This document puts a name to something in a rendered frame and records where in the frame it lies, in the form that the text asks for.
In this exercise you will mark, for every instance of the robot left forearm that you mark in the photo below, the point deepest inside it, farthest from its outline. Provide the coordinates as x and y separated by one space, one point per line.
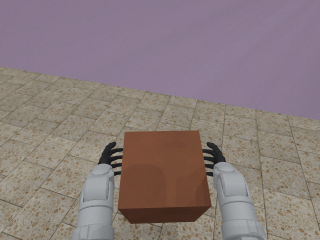
96 205

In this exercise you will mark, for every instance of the robot right forearm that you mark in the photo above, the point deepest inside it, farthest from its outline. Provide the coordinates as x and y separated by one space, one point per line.
239 220

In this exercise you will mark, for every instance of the robot left hand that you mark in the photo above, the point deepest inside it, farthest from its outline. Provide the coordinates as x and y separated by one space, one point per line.
107 159

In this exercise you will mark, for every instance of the carton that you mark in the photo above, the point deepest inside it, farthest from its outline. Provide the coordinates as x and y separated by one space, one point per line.
163 177

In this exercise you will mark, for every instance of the robot right hand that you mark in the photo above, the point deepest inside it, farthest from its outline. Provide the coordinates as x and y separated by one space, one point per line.
217 157

